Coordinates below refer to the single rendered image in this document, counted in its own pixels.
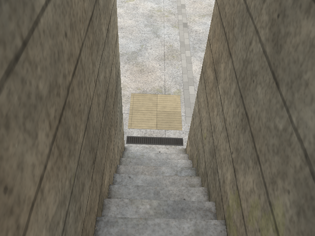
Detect stairs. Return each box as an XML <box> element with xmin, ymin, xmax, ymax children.
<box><xmin>94</xmin><ymin>147</ymin><xmax>227</xmax><ymax>236</ymax></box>

